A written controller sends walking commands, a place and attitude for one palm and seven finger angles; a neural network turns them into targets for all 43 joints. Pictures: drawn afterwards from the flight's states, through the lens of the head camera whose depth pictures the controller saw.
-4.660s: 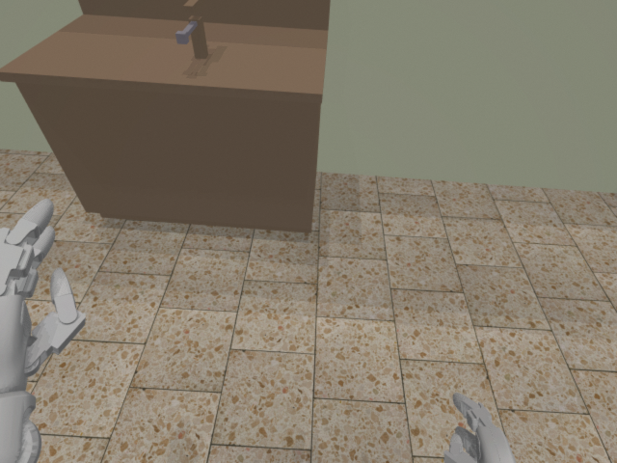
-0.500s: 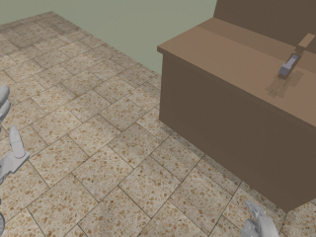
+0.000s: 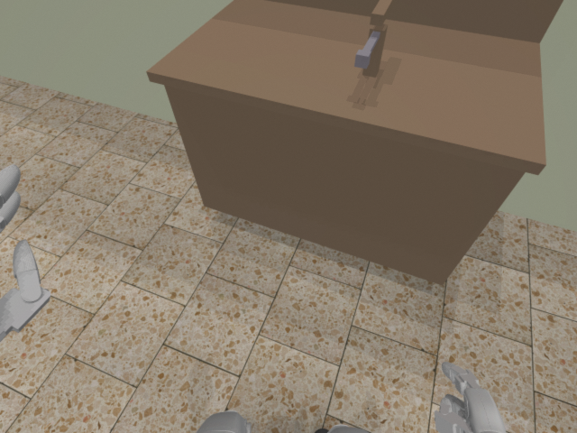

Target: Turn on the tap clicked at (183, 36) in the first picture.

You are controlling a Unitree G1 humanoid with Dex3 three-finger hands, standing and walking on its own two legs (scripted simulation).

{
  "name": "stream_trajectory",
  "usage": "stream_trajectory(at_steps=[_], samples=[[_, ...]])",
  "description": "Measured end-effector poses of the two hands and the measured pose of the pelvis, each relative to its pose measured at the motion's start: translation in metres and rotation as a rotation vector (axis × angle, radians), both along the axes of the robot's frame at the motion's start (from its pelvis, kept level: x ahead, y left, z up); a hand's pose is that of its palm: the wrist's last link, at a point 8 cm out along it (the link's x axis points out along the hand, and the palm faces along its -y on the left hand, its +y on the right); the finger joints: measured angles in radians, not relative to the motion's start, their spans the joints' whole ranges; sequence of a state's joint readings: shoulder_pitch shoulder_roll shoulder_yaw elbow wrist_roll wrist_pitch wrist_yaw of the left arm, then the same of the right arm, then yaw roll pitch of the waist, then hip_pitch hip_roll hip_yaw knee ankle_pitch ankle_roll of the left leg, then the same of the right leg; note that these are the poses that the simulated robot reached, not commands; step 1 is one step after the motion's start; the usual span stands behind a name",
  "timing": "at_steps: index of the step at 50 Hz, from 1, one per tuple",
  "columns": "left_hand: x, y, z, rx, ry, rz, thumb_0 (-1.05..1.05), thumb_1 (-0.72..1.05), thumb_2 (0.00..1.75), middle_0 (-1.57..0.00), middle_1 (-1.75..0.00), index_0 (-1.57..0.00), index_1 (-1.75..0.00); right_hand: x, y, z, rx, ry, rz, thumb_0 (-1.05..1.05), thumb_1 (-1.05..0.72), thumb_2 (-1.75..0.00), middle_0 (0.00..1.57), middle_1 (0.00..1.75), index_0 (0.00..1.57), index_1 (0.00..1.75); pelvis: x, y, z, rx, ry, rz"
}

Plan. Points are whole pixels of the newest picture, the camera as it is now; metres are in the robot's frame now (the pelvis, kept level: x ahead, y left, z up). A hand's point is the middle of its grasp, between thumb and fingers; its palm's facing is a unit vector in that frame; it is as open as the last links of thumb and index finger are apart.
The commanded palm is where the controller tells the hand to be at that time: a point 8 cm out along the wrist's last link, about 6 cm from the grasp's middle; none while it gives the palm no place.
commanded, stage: turn to face it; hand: left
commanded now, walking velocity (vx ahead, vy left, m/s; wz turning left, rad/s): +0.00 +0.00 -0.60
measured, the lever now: (362, 59) +0.84 -0.12 +0.07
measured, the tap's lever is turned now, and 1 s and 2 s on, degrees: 0 0 0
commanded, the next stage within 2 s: take the last steps up to it in 1.12 s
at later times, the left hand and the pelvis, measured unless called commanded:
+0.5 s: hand (181, 307) +0.21 +0.11 +0.18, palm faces +0.12 -0.86 -0.50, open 7.4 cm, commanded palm +0.15 +0.18 +0.19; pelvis -0.08 -0.04 -0.01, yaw -17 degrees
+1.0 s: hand (256, 361) +0.16 +0.04 +0.17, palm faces -0.06 -0.89 -0.45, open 7.4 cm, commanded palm +0.14 +0.09 +0.19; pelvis -0.14 -0.05 -0.01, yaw -33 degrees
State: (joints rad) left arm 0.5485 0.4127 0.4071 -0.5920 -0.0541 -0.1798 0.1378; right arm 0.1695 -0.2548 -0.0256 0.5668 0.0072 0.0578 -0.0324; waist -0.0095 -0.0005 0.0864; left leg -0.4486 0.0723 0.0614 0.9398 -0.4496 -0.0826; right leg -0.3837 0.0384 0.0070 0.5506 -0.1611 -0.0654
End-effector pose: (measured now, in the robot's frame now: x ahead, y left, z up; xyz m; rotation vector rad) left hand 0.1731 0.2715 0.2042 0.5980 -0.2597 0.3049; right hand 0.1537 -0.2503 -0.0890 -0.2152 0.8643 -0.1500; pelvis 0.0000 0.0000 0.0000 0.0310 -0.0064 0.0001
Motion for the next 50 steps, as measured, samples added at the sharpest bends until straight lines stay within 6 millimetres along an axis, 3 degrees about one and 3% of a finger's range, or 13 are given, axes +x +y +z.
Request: stream_trajectory(at_steps=[5,10,14,18,21,25,30,37,44,50], samples=[[-0.007,0.006,-0.003,-0.054,-0.073,-0.015,0.01,0.88,0.9,-0.21,-0.3,-0.22,-0.3,-0.023,-0.016,0.015,-0.073,-0.037,-0.036,0.01,-0.91,-0.9,0.19,0.3,0.19,0.3,-0.013,0.006,-0.003,-0.006,0.009,-0.045],[-0.008,0.003,-0.007,-0.079,-0.111,-0.048,0.01,0.89,0.9,-0.21,-0.3,-0.21,-0.3,-0.044,-0.006,0.024,-0.049,-0.105,-0.076,0.01,-0.91,-0.9,0.19,0.3,0.19,0.3,-0.032,0.006,-0.002,-0.009,-0.027,-0.107],[-0.005,-0.019,-0.006,-0.099,-0.088,-0.092,0.01,0.89,0.9,-0.21,-0.3,-0.21,-0.3,-0.063,0.008,0.019,0.049,-0.134,-0.097,0.01,-0.91,-0.9,0.19,0.3,0.19,0.3,-0.042,0.0,0.002,-0.041,-0.027,-0.163],[0.0,-0.053,-0.006,-0.057,-0.057,-0.159,0.01,0.89,0.9,-0.21,-0.3,-0.21,-0.3,-0.087,0.011,0.003,0.129,-0.136,-0.115,0.01,-0.91,-0.9,0.2,0.3,0.2,0.3,-0.054,-0.017,-0.001,-0.046,-0.01,-0.222],[0.005,-0.084,-0.009,-0.001,-0.051,-0.213,0.01,0.89,0.9,-0.21,-0.3,-0.21,-0.3,-0.109,-0.002,-0.017,0.166,-0.122,-0.138,0.01,-0.9,-0.9,0.2,0.3,0.2,0.3,-0.067,-0.033,-0.012,-0.046,-0.01,-0.256],[0.007,-0.116,-0.007,-0.007,-0.021,-0.293,0.01,0.89,0.9,-0.21,-0.3,-0.21,-0.3,-0.148,-0.031,-0.03,0.147,-0.025,-0.219,0.01,-0.9,-0.9,0.2,0.3,0.2,0.3,-0.083,-0.04,-0.009,-0.025,-0.009,-0.305],[0.001,-0.138,0.004,0.023,0.0,-0.384,0.01,0.88,0.9,-0.21,-0.3,-0.22,-0.3,-0.194,-0.066,-0.016,0.072,0.025,-0.355,0.01,-0.91,-0.9,0.2,0.3,0.2,0.3,-0.093,-0.046,0.0,-0.002,-0.002,-0.37],[-0.004,-0.14,0.002,-0.02,-0.039,-0.436,0.01,0.88,0.9,-0.21,-0.3,-0.22,-0.3,-0.235,-0.093,0.01,-0.04,0.001,-0.445,0.01,-0.91,-0.9,0.19,0.3,0.19,0.3,-0.105,-0.044,0.001,-0.001,0.015,-0.436],[-0.009,-0.145,-0.012,-0.077,-0.04,-0.456,0.01,0.89,0.9,-0.21,-0.3,-0.21,-0.3,-0.251,-0.083,0.021,-0.051,-0.097,-0.487,0.01,-0.91,-0.9,0.19,0.3,0.19,0.3,-0.123,-0.041,-0.001,-0.014,-0.007,-0.505],[-0.024,-0.181,-0.015,-0.059,-0.047,-0.51,0.01,0.89,0.9,-0.21,-0.3,-0.21,-0.3,-0.263,-0.068,0.0,0.057,-0.171,-0.47,0.01,-0.91,-0.9,0.19,0.3,0.2,0.3,-0.144,-0.055,-0.011,-0.039,-0.002,-0.569]])
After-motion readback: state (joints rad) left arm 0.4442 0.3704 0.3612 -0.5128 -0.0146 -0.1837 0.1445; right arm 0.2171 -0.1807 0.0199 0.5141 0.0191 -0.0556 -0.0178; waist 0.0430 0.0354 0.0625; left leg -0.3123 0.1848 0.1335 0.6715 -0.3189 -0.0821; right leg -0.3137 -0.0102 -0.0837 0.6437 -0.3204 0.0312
